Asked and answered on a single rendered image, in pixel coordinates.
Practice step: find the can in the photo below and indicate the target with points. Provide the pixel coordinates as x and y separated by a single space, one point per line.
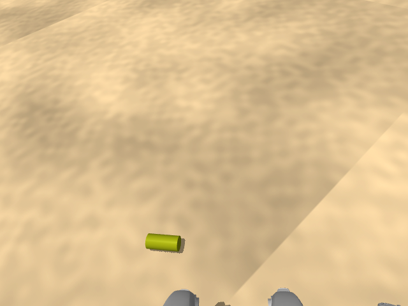
163 242

